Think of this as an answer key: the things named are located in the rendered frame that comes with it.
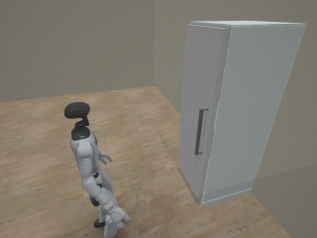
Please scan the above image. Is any left robot hand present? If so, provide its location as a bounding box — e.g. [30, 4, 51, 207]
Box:
[98, 151, 113, 165]

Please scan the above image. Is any handle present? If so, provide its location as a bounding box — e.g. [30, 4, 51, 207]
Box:
[194, 108, 209, 156]

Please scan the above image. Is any right robot forearm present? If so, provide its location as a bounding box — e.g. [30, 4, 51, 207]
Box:
[84, 179, 116, 214]

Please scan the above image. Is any right robot thigh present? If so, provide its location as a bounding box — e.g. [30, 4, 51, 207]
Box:
[90, 187, 119, 225]

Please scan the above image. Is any humanoid robot head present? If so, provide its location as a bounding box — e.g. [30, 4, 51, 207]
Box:
[64, 102, 90, 141]

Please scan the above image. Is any right robot hand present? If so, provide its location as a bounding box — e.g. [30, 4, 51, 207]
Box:
[110, 206, 132, 229]

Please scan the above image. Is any right robot upper arm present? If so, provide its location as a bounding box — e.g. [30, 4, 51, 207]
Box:
[77, 141, 97, 189]

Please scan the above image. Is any fridge door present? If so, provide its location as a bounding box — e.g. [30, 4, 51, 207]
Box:
[177, 24, 230, 201]

